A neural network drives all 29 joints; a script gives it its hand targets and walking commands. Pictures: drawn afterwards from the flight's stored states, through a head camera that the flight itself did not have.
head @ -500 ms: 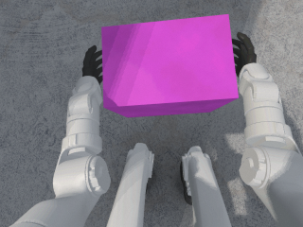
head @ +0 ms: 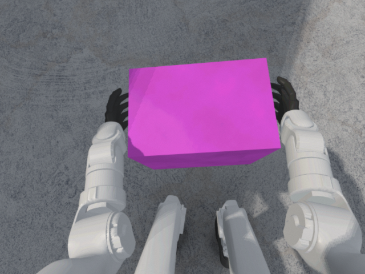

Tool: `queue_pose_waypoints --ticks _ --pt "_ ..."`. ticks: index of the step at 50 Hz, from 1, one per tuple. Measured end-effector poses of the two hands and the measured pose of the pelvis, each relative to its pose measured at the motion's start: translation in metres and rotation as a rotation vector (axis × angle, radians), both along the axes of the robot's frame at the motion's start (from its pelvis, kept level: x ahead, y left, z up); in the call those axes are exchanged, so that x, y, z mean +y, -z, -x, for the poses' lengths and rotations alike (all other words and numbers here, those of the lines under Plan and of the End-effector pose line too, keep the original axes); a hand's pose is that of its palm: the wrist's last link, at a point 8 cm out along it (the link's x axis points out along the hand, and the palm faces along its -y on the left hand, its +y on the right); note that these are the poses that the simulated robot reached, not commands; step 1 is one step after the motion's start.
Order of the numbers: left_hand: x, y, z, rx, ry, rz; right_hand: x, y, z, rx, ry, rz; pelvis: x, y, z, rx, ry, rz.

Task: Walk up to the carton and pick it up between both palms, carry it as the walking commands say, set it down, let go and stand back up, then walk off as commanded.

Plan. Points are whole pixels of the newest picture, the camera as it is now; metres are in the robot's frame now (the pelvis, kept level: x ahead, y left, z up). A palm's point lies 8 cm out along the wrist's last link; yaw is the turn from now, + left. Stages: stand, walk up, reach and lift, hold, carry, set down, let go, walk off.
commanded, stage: reach and lift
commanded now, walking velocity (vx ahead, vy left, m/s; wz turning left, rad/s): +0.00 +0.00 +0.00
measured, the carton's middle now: (199, 124) +0.44 +0.02 -0.13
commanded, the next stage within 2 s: none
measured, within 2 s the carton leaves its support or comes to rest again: neither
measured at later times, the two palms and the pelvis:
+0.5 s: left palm (100, 121) +0.39 +0.21 +0.02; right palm (304, 108) +0.43 -0.17 +0.02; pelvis +0.03 +0.00 +0.07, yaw +0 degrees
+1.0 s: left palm (78, 115) +0.37 +0.20 +0.10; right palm (335, 102) +0.40 -0.18 +0.10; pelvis +0.05 +0.00 +0.13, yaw +0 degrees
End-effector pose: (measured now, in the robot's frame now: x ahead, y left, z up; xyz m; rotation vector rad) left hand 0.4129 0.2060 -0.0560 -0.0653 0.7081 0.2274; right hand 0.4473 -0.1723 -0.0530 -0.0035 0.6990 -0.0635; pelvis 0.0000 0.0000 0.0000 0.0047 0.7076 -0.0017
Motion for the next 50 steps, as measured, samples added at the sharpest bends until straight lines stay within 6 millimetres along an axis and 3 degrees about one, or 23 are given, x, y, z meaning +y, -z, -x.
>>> queue_pose_waypoints --ticks 50 --pt "-0.004 -0.156 0.041 0.02 0.025 -0.019 -0.005 -0.153 0.046 0.017 -0.006 0.013 -0.002 -0.13 -0.049 -0.322 0.007 0.001"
